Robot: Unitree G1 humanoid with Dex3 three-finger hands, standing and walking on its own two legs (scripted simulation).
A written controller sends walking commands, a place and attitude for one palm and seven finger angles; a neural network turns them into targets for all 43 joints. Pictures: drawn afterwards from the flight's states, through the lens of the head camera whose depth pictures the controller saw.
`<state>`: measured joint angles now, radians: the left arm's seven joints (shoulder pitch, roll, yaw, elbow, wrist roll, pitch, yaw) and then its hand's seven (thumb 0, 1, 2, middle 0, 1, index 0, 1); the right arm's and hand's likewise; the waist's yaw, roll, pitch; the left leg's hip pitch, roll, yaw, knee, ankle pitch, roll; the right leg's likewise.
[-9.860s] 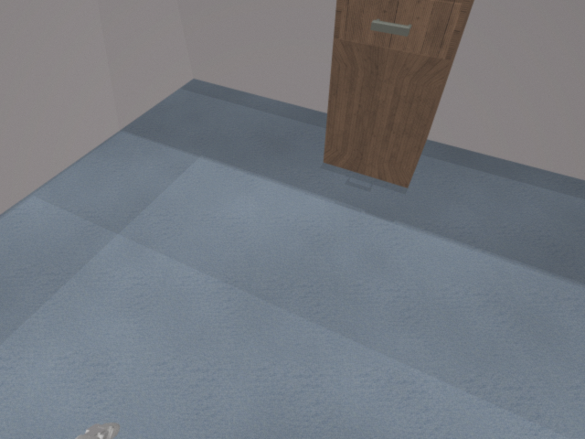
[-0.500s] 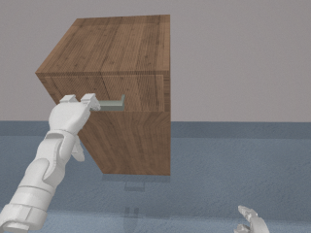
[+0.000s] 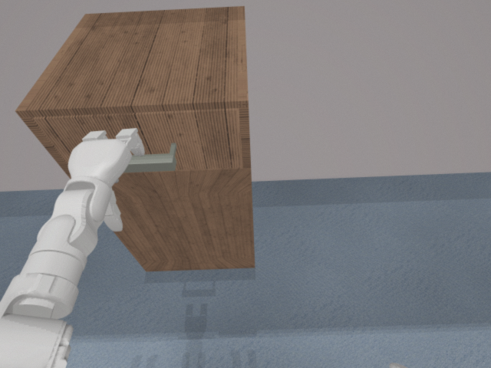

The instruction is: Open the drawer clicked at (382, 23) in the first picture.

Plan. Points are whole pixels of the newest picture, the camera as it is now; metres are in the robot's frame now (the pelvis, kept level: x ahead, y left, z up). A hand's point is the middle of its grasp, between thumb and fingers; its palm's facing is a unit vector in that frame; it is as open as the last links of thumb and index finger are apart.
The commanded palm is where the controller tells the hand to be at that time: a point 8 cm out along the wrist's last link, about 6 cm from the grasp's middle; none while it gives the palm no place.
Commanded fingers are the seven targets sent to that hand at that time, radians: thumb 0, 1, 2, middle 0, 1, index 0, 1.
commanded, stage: move the hooked fingers above the handle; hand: left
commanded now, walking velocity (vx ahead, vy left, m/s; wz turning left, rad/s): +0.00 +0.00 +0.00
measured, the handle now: (145, 155) +0.54 +0.25 -0.01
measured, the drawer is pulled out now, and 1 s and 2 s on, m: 0.00 0.00 0.00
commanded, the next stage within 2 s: lower the fingers behind the handle in 1.28 s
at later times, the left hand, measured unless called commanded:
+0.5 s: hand (122, 162) +0.46 +0.26 +0.06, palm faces -0.05 -0.02 -1.00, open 13.8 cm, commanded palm +0.46 +0.26 +0.11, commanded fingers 0.00 -0.50 0.30 -0.30 -1.20 -0.30 -1.20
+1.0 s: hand (122, 157) +0.48 +0.27 +0.05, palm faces -0.06 -0.03 -1.00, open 13.8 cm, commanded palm +0.47 +0.26 +0.11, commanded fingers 0.00 -0.50 0.30 -0.30 -1.20 -0.30 -1.20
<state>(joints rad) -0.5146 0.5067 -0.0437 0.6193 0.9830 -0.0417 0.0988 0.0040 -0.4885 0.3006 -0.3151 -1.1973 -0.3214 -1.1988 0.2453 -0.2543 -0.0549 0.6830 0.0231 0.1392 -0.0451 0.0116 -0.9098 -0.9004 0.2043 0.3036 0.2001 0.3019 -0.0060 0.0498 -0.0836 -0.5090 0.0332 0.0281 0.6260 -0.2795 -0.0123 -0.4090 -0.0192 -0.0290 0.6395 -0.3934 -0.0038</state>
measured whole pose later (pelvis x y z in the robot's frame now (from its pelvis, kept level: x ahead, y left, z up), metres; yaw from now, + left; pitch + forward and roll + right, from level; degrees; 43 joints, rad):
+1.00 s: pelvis +0.00 +0.02 -0.01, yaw -2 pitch +17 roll -2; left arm -0.79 0.60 0.03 0.99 1.06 -0.13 0.18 0.00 -0.49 0.30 -0.32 -1.20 -0.32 -1.20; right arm 0.39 -0.25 -0.07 0.72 0.00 0.15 -0.03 0.01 -0.91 -0.90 0.21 0.30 0.20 0.30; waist -0.10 0.04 -0.13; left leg -0.73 0.05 0.04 0.74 -0.32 0.01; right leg -0.61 0.00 -0.01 0.70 -0.40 0.02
